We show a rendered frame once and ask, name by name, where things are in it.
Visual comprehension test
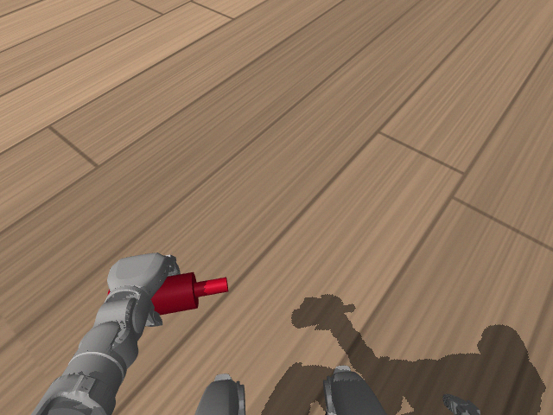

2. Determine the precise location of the bottle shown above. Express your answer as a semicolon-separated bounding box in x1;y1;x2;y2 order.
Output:
107;272;228;315

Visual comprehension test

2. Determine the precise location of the left robot arm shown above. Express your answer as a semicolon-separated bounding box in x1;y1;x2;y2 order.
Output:
31;286;151;415

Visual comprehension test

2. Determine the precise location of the left robot hand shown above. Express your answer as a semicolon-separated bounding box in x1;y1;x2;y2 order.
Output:
107;252;181;327

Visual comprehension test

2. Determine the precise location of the right robot hand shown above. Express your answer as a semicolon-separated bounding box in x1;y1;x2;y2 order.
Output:
442;394;480;415

